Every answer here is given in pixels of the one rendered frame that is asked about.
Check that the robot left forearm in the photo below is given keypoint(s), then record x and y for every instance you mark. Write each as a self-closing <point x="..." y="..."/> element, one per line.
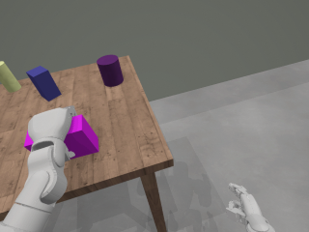
<point x="45" y="185"/>

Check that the right robot hand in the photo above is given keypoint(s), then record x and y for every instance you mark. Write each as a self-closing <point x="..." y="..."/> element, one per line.
<point x="238" y="211"/>

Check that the left robot hand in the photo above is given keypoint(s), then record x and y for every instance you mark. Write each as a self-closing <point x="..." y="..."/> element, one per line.
<point x="54" y="123"/>

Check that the table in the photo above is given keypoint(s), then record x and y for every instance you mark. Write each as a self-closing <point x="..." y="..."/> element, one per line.
<point x="130" y="141"/>

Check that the robot right forearm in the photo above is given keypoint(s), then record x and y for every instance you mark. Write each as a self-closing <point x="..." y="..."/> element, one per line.
<point x="257" y="223"/>

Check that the sponge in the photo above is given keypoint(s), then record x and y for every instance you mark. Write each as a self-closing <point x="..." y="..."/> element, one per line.
<point x="80" y="139"/>

